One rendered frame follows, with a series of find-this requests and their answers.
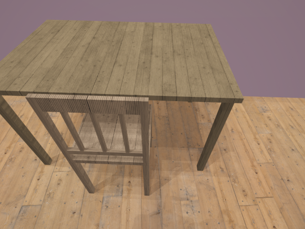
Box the chair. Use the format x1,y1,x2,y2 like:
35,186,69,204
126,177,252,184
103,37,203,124
25,94,152,196

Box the table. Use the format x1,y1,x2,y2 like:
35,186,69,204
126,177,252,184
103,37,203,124
0,20,244,171

